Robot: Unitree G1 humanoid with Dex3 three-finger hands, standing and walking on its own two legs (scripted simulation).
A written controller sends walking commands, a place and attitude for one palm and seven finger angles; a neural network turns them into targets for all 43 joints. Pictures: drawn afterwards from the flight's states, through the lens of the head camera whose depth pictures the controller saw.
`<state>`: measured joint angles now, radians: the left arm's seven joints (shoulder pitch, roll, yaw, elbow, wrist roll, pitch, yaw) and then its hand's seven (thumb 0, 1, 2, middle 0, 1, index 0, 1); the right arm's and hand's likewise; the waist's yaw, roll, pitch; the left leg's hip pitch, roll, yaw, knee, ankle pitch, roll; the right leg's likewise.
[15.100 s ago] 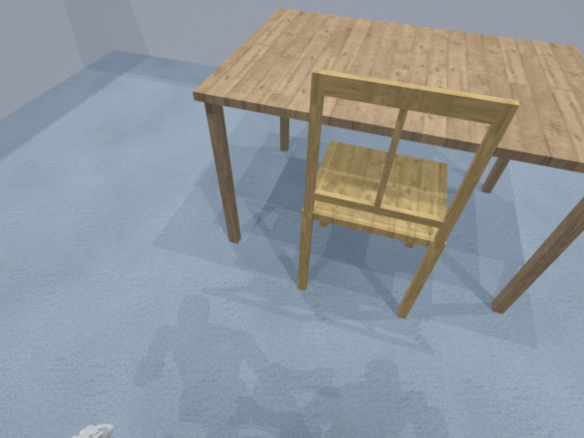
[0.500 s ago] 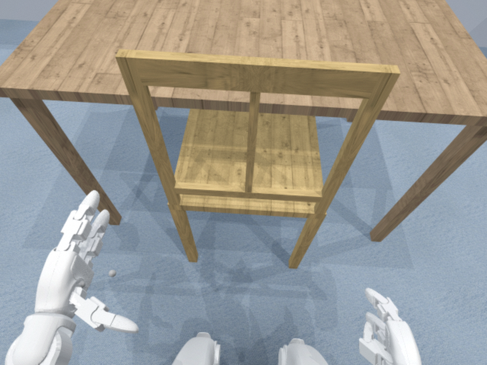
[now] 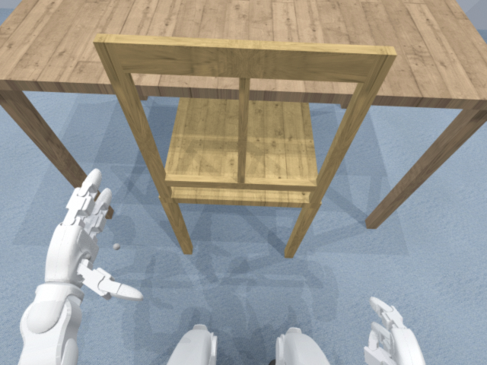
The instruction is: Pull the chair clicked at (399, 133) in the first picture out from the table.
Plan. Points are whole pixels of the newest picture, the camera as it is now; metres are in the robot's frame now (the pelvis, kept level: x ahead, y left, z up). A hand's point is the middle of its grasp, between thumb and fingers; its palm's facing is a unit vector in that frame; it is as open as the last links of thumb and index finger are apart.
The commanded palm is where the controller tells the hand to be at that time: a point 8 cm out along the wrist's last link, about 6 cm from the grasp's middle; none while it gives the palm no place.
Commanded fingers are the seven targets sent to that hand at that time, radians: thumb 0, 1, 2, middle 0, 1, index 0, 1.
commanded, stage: aim the fingers beside a spindle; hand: left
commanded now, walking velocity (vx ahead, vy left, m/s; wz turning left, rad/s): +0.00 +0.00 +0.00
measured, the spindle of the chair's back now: (242, 138) +0.52 +0.02 +0.01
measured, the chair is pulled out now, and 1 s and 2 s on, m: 0.00 0.00 0.00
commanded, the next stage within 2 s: push the fingers through the gap in 1.46 s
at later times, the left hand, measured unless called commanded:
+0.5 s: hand (126, 220) +0.34 +0.21 +0.01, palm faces +0.01 -1.00 -0.05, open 16.9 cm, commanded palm +0.32 +0.26 +0.01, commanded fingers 0.00 -0.50 0.30 -0.06 -0.08 -0.06 -0.08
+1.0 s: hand (137, 206) +0.37 +0.20 +0.00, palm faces -0.02 -1.00 -0.03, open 16.9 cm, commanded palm +0.34 +0.25 +0.00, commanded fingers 0.00 -0.50 0.30 -0.06 -0.08 -0.06 -0.08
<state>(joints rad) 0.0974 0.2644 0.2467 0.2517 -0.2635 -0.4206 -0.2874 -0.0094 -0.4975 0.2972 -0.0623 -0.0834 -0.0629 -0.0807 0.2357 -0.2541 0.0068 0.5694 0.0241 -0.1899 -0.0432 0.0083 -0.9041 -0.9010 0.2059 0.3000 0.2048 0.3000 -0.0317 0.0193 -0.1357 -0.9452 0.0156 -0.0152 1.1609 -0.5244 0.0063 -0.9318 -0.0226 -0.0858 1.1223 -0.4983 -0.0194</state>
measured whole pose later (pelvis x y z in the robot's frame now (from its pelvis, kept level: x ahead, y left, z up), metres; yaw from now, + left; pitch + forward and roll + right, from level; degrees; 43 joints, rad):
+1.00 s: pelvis -0.01 +0.01 -0.02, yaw -1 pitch +23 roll -2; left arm -0.30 0.30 0.29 0.59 -0.21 -0.46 -0.26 -0.01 -0.50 0.30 -0.06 -0.08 -0.06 -0.08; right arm 0.24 -0.25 0.01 0.60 0.01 -0.10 -0.02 0.01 -0.91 -0.90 0.21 0.30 0.20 0.30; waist -0.06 0.02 -0.14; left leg -1.12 0.02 0.00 1.27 -0.55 0.02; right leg -1.11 -0.02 -0.07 1.22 -0.51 -0.01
